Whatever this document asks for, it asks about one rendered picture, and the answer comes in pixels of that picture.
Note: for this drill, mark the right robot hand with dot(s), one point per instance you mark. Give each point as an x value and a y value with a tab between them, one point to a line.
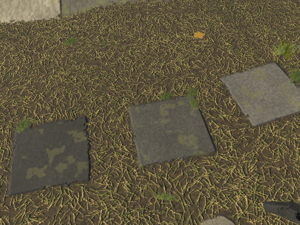
289	210

